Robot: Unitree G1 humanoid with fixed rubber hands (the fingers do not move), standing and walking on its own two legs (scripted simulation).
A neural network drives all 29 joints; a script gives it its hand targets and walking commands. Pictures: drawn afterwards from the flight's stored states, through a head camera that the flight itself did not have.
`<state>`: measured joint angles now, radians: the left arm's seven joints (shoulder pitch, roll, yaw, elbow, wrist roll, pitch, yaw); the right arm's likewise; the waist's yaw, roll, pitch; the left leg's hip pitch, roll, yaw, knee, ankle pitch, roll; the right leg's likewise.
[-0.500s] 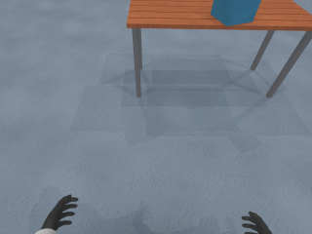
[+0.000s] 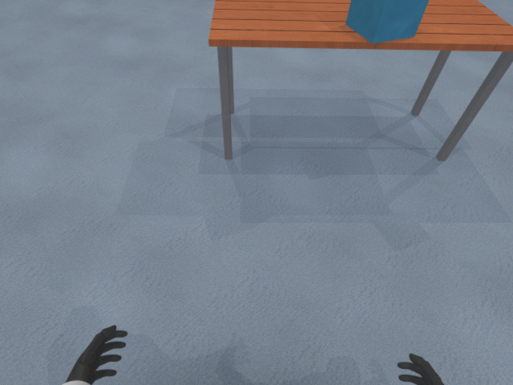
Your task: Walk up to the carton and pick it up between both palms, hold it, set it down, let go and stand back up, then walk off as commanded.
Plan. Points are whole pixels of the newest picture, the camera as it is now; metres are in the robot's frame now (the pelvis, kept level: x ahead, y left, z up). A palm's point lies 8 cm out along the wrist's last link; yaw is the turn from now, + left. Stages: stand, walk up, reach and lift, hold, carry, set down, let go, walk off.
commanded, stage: stand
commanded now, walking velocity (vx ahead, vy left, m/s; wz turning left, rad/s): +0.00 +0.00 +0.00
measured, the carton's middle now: out of the picture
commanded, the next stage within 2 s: none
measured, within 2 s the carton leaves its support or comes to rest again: neither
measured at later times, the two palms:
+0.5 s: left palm (78, 384) +0.14 +0.27 -0.08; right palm out of the picture +0.12 -0.27 -0.10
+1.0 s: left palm out of the picture +0.13 +0.27 -0.08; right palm out of the picture +0.10 -0.28 -0.10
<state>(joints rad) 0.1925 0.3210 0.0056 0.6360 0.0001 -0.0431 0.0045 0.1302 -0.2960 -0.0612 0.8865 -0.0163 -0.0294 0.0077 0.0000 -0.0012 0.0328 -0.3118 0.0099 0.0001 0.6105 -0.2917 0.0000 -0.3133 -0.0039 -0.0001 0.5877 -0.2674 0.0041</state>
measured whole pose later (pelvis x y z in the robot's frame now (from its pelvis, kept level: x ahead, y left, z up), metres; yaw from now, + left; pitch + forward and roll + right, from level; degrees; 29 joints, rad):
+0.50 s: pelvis +0.00 +0.01 +0.00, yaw +0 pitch -1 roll -1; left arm 0.19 0.32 0.01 0.66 0.00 -0.05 0.00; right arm 0.13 -0.30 -0.06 0.91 -0.02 -0.03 0.01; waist 0.00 0.00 0.02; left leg -0.31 0.01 0.00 0.61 -0.29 0.00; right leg -0.30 0.00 0.00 0.56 -0.25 0.01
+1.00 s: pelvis -0.01 +0.00 +0.01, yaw +0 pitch +0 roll -1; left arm 0.19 0.32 0.01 0.70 0.00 -0.05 0.00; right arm 0.12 -0.30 -0.06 0.95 -0.02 -0.03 0.02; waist 0.00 0.00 0.01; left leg -0.30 0.01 0.00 0.55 -0.25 0.00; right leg -0.29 0.00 0.00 0.50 -0.21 0.01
